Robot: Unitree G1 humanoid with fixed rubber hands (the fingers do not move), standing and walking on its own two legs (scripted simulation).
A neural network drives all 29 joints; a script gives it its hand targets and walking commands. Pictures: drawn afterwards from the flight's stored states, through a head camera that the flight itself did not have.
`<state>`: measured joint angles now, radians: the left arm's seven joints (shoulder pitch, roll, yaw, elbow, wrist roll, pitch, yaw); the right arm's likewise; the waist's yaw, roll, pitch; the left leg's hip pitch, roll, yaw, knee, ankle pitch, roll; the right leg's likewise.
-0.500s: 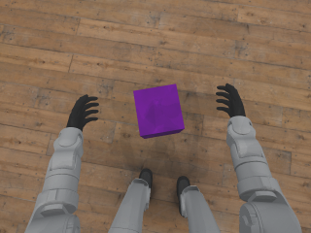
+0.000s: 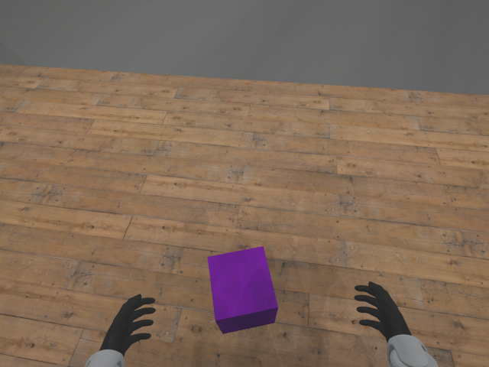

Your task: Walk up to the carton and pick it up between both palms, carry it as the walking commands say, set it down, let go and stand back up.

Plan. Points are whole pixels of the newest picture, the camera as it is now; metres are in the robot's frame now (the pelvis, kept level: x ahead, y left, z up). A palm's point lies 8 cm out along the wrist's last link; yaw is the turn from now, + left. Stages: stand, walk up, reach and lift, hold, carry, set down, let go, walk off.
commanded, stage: let go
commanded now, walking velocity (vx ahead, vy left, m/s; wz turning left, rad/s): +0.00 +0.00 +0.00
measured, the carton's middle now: (242, 291) +0.42 +0.06 -0.65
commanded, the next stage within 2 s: stand in 0.52 s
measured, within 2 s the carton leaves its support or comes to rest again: neither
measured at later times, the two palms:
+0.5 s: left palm (101, 354) +0.16 +0.25 -0.06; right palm (407, 360) +0.16 -0.22 -0.07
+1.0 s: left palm (76, 365) +0.14 +0.30 -0.09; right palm out of the picture +0.14 -0.27 -0.08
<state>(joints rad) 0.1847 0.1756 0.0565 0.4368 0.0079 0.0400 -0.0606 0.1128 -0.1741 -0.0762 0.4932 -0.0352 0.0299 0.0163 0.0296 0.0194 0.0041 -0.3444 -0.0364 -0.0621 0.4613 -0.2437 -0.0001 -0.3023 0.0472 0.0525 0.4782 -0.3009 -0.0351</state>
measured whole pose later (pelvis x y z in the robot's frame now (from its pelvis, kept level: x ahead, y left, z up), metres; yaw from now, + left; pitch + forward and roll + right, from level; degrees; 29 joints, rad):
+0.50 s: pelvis +0.00 +0.01 +0.00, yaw +0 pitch -3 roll +0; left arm 0.22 0.23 0.02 0.38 0.03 0.23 -0.04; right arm 0.22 -0.21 -0.03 0.47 0.01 0.10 0.03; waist 0.02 -0.01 0.04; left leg -0.16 -0.04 -0.05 0.48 -0.28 0.02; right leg -0.11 0.03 0.05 0.48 -0.33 -0.02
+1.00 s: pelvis +0.01 +0.02 +0.00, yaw -1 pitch +0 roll +0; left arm 0.20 0.35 0.03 0.72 0.03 0.01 0.03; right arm 0.16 -0.32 -0.04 0.79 -0.03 0.00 -0.02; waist 0.00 -0.04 0.00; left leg -0.18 -0.04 -0.02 0.47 -0.29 0.03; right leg -0.13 0.03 0.07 0.46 -0.33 -0.01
